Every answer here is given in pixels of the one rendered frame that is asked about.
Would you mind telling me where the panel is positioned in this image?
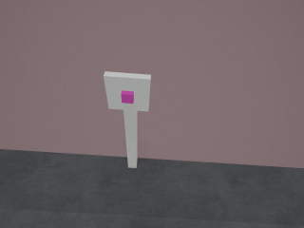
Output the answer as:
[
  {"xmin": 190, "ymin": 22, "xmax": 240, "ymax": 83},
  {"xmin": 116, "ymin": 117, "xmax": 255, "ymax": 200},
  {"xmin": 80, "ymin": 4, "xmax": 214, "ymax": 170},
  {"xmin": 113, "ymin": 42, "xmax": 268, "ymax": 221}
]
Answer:
[{"xmin": 104, "ymin": 71, "xmax": 151, "ymax": 168}]

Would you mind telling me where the button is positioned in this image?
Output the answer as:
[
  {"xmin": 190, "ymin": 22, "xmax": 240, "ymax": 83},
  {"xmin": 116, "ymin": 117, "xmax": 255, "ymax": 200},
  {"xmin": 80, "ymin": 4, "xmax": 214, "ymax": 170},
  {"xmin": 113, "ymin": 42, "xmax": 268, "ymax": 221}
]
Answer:
[{"xmin": 121, "ymin": 90, "xmax": 134, "ymax": 104}]

